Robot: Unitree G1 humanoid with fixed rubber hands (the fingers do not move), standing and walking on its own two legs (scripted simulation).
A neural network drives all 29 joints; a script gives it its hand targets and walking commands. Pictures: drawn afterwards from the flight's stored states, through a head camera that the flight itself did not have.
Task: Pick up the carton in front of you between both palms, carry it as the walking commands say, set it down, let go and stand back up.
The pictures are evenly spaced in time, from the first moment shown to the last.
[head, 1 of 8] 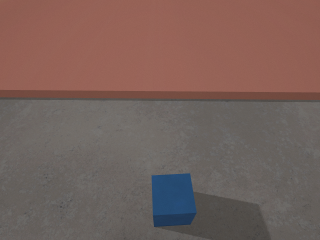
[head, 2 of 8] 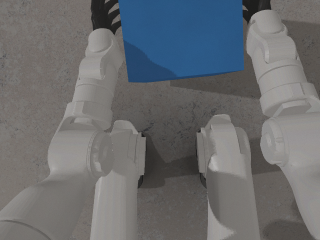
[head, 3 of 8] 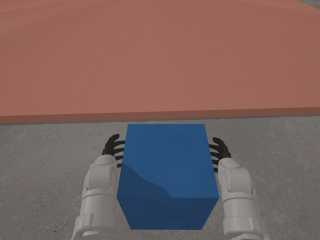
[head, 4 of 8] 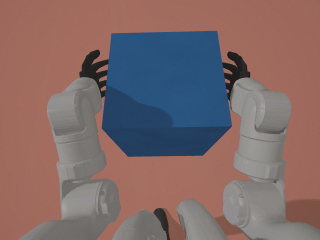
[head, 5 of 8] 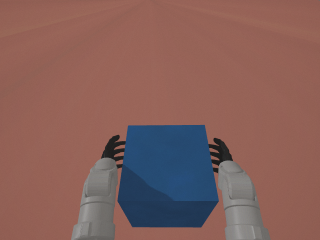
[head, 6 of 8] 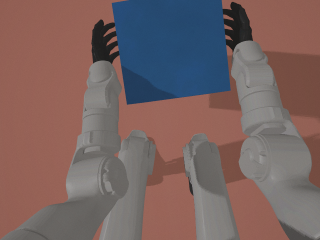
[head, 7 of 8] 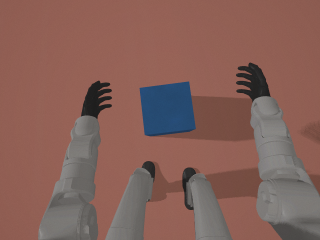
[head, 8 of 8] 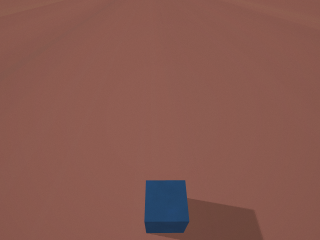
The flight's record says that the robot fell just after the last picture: no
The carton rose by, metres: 0.86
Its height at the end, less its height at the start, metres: +0.09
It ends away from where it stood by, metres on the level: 2.66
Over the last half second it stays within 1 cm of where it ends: yes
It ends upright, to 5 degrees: yes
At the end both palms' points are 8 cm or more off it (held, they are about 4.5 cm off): yes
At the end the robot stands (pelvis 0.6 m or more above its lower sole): yes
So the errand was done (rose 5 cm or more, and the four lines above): yes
